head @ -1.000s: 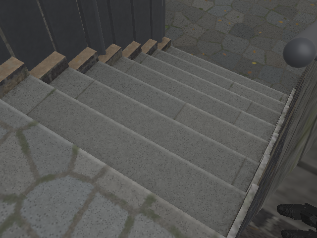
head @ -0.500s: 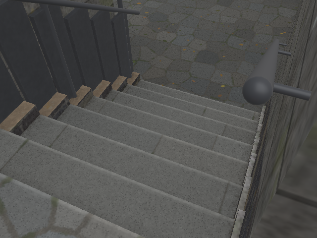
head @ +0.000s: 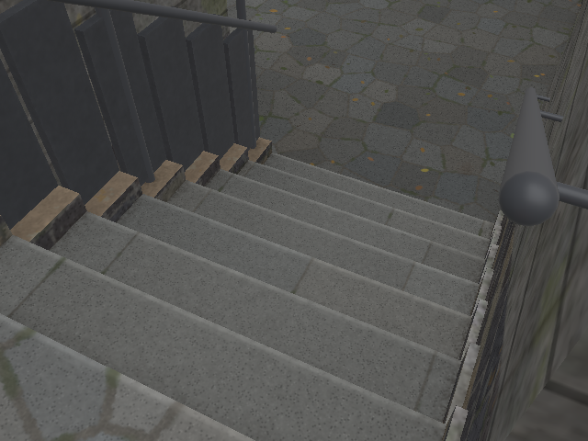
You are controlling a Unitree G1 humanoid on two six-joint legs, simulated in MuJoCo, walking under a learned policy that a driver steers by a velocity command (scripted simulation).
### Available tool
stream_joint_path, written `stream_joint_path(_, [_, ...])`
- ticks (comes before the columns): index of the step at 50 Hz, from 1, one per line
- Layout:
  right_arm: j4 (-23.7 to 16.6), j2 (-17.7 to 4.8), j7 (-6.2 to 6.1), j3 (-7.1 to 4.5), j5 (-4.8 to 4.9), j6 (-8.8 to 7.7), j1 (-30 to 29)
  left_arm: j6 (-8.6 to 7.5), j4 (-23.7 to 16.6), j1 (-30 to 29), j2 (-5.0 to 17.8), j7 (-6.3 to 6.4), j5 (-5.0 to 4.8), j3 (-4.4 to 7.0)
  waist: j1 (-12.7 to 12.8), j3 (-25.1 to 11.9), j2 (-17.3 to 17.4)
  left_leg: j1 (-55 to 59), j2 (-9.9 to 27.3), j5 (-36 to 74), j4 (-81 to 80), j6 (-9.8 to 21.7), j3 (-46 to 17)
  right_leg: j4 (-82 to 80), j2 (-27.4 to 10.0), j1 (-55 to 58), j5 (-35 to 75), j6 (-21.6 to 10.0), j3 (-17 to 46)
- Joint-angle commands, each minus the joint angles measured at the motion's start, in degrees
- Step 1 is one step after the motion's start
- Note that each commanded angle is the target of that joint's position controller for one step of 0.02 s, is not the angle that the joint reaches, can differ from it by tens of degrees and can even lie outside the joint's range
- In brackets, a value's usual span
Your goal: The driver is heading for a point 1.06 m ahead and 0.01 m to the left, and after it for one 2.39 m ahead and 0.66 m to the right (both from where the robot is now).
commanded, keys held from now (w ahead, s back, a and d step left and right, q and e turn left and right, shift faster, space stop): no key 0.10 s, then w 0.90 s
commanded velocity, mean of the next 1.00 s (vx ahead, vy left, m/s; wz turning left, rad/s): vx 0.33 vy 0.00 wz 0.00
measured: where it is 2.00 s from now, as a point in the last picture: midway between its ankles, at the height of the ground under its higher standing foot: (287, 340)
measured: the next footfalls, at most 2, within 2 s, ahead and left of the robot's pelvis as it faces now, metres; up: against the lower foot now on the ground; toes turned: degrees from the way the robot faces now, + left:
right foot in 0.58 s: +0.24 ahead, -0.15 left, +0.00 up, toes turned -3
left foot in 1.08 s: +0.44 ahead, +0.18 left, +0.00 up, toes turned +1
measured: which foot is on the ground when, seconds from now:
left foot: down 0.00-0.58, up 0.60-1.00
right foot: down 0.00-0.16, up 0.18-0.56, down 0.58-1.00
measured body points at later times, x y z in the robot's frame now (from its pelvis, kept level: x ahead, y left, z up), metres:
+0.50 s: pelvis +0.08 -0.02 -0.01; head +0.10 -0.03 +0.44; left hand +0.17 +0.24 -0.14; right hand +0.04 -0.29 -0.15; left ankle -0.01 +0.07 -0.74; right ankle +0.16 -0.16 -0.72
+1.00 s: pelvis +0.29 -0.01 -0.01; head +0.31 -0.02 +0.44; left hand +0.21 +0.26 -0.14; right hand +0.28 -0.27 -0.17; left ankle +0.42 +0.20 -0.71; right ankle +0.20 -0.15 -0.74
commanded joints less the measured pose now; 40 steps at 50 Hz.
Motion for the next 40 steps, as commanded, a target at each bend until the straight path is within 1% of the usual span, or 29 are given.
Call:
stream_joint_path(1, [-0.9,-6.5,-0.16,-1.64,-0.02,0.65,0.7,-0.78,-0.8,0.3,6.7,0.47,-0.08,1.37,-0.4,-2.4,-0.6,5.0,7.0,12.9,-3.1,-0.4,-8.4,-2.6,-2.3,-5.2,5.2,-0.2,2.8])
stream_joint_path(5, [1.4,-6.6,-0.41,-1.7,-0.07,0.73,0.5,-0.88,0.9,1.1,6.6,0.96,-0.14,1.36,-0.2,-1.9,-0.6,4.7,7.0,13.3,-4.0,-0.4,-8.9,-2.2,-2.4,-5.7,4.5,0.3,2.3])
stream_joint_path(6, [1.9,-6.7,-0.57,-1.74,-0.03,0.75,0.9,-0.86,1.5,1.8,6.5,1.14,-0.26,1.37,-0.3,-3.1,-0.6,5.1,6.9,7.3,-5.0,-0.3,-9.2,-2.0,-2.0,-5.6,1.4,0.3,1.6])
stream_joint_path(7, [2.8,-6.8,-0.59,-1.66,-0.18,0.18,2.0,-0.45,2.4,2.1,5.6,1.15,-1.2,1.56,-0.8,-2.7,-2.7,5.0,8.0,-4.9,-7.3,1.0,-11.2,-1.1,-0.9,-6.7,-2.7,0.1,0.4])
stream_joint_path(8, [3.9,-8.1,-0.56,-2.23,0.4,-0.19,3.9,0.42,2.1,1.0,5.5,1.69,-1.43,1.75,-1.6,-1.2,-0.2,3.8,9.4,-19.3,-9.1,2.8,-13.3,4.2,1.2,-8.9,-9.1,-0.1,-2.4])
stream_joint_path(9, [4.2,-9.7,-0.6,-2.69,0.95,-0.67,4.7,0.73,0.9,-1.0,5.8,2.07,-1.44,2.04,-2.4,1.4,3.6,3.5,13.1,-29.1,-12.5,5.5,-19.2,9.8,2.3,-14.9,-13.0,-0.3,-4.4])
stream_joint_path(10, [4.4,-11.1,-0.61,-3.2,1.05,-1.55,6.3,0.63,-0.5,-3.0,6.7,2.19,-1.4,2.38,-3.8,3.9,6.4,3.2,18.5,-32.9,-15.8,8.6,-26.6,17.8,0.7,-20.7,-15.7,-0.4,-3.8])
stream_joint_path(11, [5.2,-11.3,-0.73,-3.33,0.68,-2.89,8.0,0.41,-1.2,-3.8,7.4,2.0,-1.82,3.02,-3.9,5.5,6.2,4.6,22.1,-32.0,-17.4,11.3,-31.6,27.7,-1.7,-27.6,-17.1,-0.8,-1.2])
stream_joint_path(13, [5.8,-8.8,-0.71,-2.77,1.16,-5.43,7.5,-0.03,1.0,1.3,6.9,0.94,-2.59,4.12,-1.2,4.5,3.2,8.3,22.2,-26.1,-16.1,11.8,-30.1,40.2,-4.1,-34.7,-13.8,-2.0,0.6])
stream_joint_path(14, [6.5,-6.7,-0.91,-2.07,0.76,-4.98,7.9,-0.04,1.8,2.4,5.3,0.21,-2.55,4.18,-0.7,4.5,1.5,7.9,20.2,-21.8,-14.7,12.3,-26.5,45.3,-4.5,-36.2,-12.7,-1.7,0.3])
stream_joint_path(17, [6.4,-5.8,-1.16,-1.47,-0.35,-3.46,7.9,-0.78,2.2,2.3,4.0,-1.65,-1.9,4.28,-0.8,3.1,0.9,4.2,15.1,-12.5,-14.3,12.4,-17.9,43.0,-5.3,-34.1,-6.7,0.0,-2.4])
stream_joint_path(21, [6.6,-8.4,-1.58,-1.96,-0.13,-3.48,9.1,-1.72,-0.9,-5.2,0.9,-2.1,-1.75,2.04,-3.3,3.3,2.5,-1.1,13.7,-3.0,-12.7,12.5,-12.5,22.9,-3.6,-25.0,-2.8,0.9,-5.4])
stream_joint_path(23, [7.9,-10.3,-1.06,-2.65,0.75,-3.4,11.7,-1.82,-2.1,-5.6,1.9,-1.91,-1.89,1.37,-3.3,4.7,3.7,0.7,15.7,-5.1,-11.9,12.2,-13.9,15.4,-3.6,-25.1,-3.3,-0.7,-4.3])
stream_joint_path(25, [8.4,-11.1,-0.64,-3.07,1.14,-3.08,13.5,-2.22,-2.8,-5.0,4.3,-2.27,-1.81,1.74,-3.0,4.0,2.7,3.0,18.0,-2.5,-11.3,11.7,-15.1,11.7,-2.2,-23.1,-0.7,-2.5,-4.9])
stream_joint_path(26, [8.4,-10.6,-0.49,-3.09,1.06,-3.22,13.1,-2.35,-2.0,-3.2,5.4,-2.15,-2.0,2.12,-2.5,2.5,3.1,2.4,17.2,2.8,-10.1,10.2,-12.9,9.7,-1.2,-18.5,2.1,-2.8,-5.4])
stream_joint_path(27, [8.6,-10.0,-0.36,-2.91,1.08,-3.03,12.3,-2.4,-1.2,0.0,6.0,-2.01,-1.78,2.69,-0.3,1.0,3.2,1.5,16.3,7.6,-7.0,8.9,-11.4,7.6,0.1,-13.2,4.6,-3.5,-6.4])
stream_joint_path(28, [10.2,-6.5,-0.51,-1.7,-0.05,-1.91,10.8,-2.2,0.8,6.8,8.1,-1.19,-1.73,4.1,2.5,-2.0,4.0,-1.1,12.2,15.0,0.4,5.8,-8.0,6.9,0.3,-3.9,8.2,-3.5,-4.3])
stream_joint_path(29, [10.4,-3.8,-0.64,-0.46,-0.86,-1.19,12.0,-2.19,2.2,15.8,11.2,-0.7,-0.93,5.48,5.4,-8.2,-2.9,-5.4,6.0,8.4,15.7,2.0,-2.6,2.9,-5.3,6.8,6.5,-5.6,3.7])
stream_joint_path(30, [10.5,0.5,-0.45,0.42,-0.52,-0.81,16.3,-1.96,3.6,22.2,15.1,-0.77,-0.41,6.61,5.1,-10.0,-15.6,-22.4,-2.2,-15.7,36.5,-1.4,-4.5,-2.5,-16.6,16.3,-7.6,-15.1,27.6])
stream_joint_path(31, [10.8,-3.4,-0.47,-0.78,1.17,-1.61,15.7,-3.15,4.8,23.6,11.3,-1.57,-0.87,6.04,6.4,-8.2,-11.1,-29.2,-3.4,-21.6,51.5,-0.9,-14.4,-5.9,-18.4,14.3,-17.9,-17.4,36.1])
stream_joint_path(32, [10.2,-6.2,-0.49,-1.58,2.25,-2.72,15.2,-3.95,3.8,19.7,9.1,-2.16,-1.78,5.35,4.9,-3.8,-8.9,-34.3,-1.7,-17.8,58.2,-0.1,-16.7,-7.3,-18.9,11.4,-19.9,-16.0,31.2])
stream_joint_path(33, [9.6,-7.8,-1.08,-2.19,1.88,-3.62,12.0,-3.87,2.7,15.0,8.1,-2.01,-1.1,5.2,3.9,-1.1,-5.1,-35.2,-0.6,-13.0,58.8,0.5,-17.5,-7.8,-18.9,7.9,-15.7,-15.1,28.0])
stream_joint_path(34, [9.3,-8.2,-1.64,-2.56,1.35,-4.3,11.0,-3.68,1.7,11.2,7.1,-1.64,-0.76,4.82,2.4,0.5,-3.7,-34.7,0.8,-8.5,55.9,0.7,-19.3,-8.6,-17.9,4.5,-10.3,-13.9,23.3])
stream_joint_path(35, [9.8,-7.9,-1.9,-2.84,1.0,-4.51,11.2,-3.58,1.2,8.7,5.1,-1.09,-0.42,4.17,0.9,0.9,-4.7,-31.9,2.2,-5.1,51.7,0.4,-20.8,-9.2,-16.1,2.2,-3.4,-12.6,18.1])
stream_joint_path(36, [10.5,-7.5,-2.57,-3.03,0.22,-3.47,10.5,-3.14,1.2,7.7,2.9,-0.64,0.77,2.57,1.3,-0.7,-9.4,-25.4,1.7,-4.9,51.3,-0.4,-18.4,-9.2,-14.1,-0.3,4.0,-11.7,10.7])
stream_joint_path(37, [9.9,-6.9,-2.88,-3.18,-0.12,-2.3,10.8,-2.86,1.6,9.0,2.4,-0.39,1.08,2.19,1.1,0.5,-9.2,-23.3,1.8,-4.7,49.8,-1.2,-17.4,-10.3,-13.0,-2.5,3.9,-12.2,7.3])
stream_joint_path(38, [9.9,-5.6,-2.94,-3.09,-0.07,-1.29,9.9,-2.7,2.5,10.1,2.2,-0.25,0.69,1.84,0.7,2.1,-8.1,-22.0,1.7,-4.8,46.7,-1.8,-17.1,-10.6,-12.0,-4.2,4.9,-12.0,5.2])
stream_joint_path(39, [12.4,-1.7,-1.63,-2.79,0.15,-1.64,17.9,-2.5,4.4,12.6,4.4,-0.33,-0.63,3.59,-1.8,3.3,-5.4,-26.9,5.3,-2.8,40.6,-2.0,-22.8,-7.0,-12.6,-0.8,5.6,-11.6,7.8])
stream_joint_path(40, [12.1,-1.4,-1.13,-2.61,0.29,-2.1,16.2,-2.44,4.6,14.3,5.1,-0.14,-0.5,3.96,-0.7,3.9,-4.0,-29.3,5.1,-1.4,36.9,-2.4,-23.6,-6.2,-13.5,0.9,9.5,-11.5,8.2])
